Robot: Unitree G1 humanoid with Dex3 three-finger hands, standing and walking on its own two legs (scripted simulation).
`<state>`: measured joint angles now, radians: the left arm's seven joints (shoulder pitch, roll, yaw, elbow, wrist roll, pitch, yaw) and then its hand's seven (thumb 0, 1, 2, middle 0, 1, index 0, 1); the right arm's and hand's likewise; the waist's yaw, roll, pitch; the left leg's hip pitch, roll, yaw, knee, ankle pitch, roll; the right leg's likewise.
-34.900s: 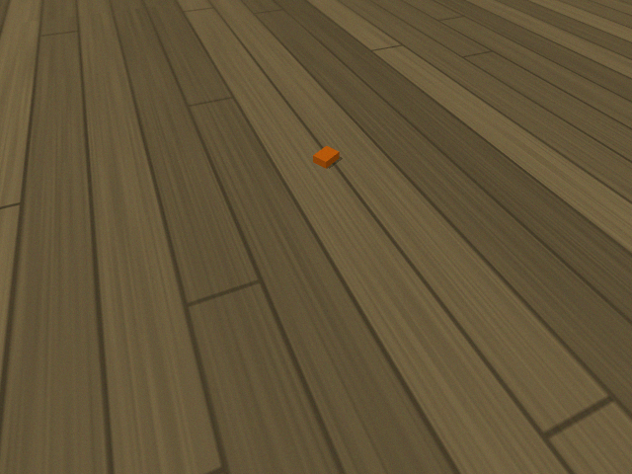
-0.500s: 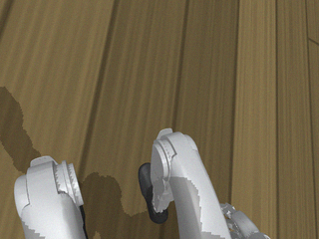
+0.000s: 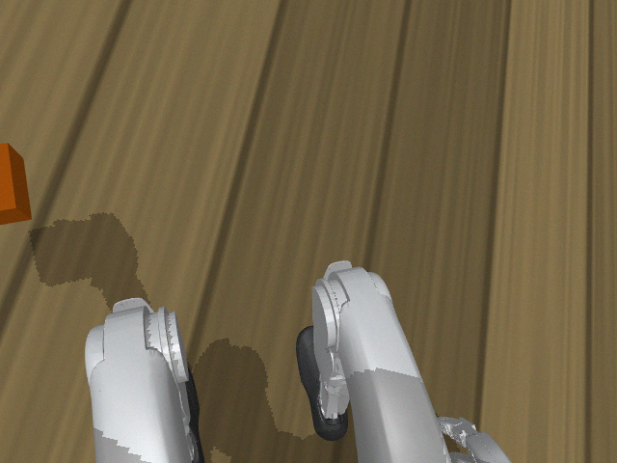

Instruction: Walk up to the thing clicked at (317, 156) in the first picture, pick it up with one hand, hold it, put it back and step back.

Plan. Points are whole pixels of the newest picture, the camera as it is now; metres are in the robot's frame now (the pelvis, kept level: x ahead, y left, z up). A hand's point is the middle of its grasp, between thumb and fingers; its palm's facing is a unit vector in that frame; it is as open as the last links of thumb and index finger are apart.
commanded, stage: lift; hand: left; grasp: from above
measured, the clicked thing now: out of the picture +0.47 +0.36 -0.18
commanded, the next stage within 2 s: hold in 1.34 s
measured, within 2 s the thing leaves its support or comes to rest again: neither
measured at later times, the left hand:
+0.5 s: hand out of the picture +0.38 +0.33 +0.08, palm faces -0.40 -0.12 -0.91, open 10.8 cm
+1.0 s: hand out of the picture +0.33 +0.28 +0.24, palm faces -0.43 -0.12 -0.89, open 11.0 cm
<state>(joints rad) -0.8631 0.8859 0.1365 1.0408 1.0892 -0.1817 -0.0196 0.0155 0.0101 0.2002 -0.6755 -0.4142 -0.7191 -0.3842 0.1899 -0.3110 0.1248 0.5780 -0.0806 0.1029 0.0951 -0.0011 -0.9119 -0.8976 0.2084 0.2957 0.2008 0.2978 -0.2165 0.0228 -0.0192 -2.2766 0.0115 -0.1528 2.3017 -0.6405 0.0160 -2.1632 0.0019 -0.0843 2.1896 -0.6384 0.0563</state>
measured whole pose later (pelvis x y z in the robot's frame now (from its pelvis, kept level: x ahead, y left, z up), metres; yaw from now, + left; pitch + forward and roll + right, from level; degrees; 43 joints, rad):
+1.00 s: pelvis +0.03 -0.01 +0.31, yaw +7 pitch +16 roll -2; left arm -0.34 0.47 -0.10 0.80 1.01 -0.06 0.10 -0.01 -0.02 0.29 -0.59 -0.58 -0.62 -0.56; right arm 0.24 -0.26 -0.02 0.73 0.04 -0.04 -0.05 0.01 -0.90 -0.89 0.21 0.30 0.20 0.30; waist -0.07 0.05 -0.13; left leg -1.02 0.05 -0.03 1.21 -0.46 -0.01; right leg -0.99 0.00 -0.02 1.16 -0.45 0.02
